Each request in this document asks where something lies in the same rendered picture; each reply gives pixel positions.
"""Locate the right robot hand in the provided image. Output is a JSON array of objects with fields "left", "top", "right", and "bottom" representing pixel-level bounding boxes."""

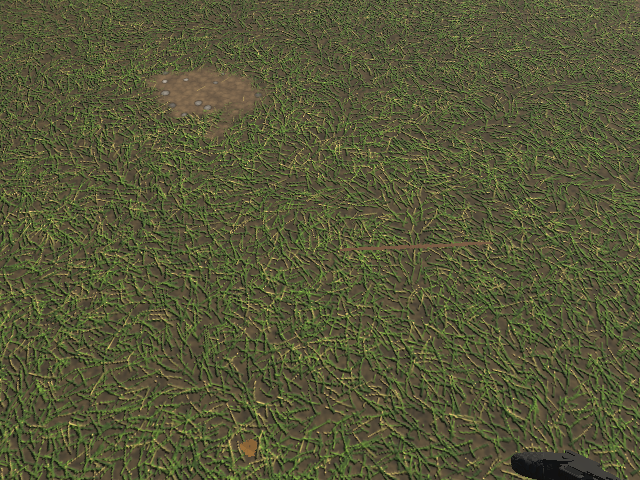
[{"left": 511, "top": 450, "right": 627, "bottom": 480}]

